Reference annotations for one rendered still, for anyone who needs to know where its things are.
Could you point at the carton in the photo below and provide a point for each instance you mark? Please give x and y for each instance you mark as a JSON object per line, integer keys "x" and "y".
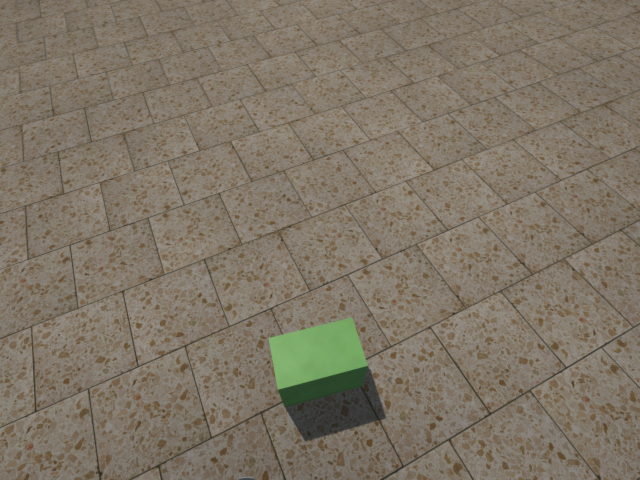
{"x": 318, "y": 361}

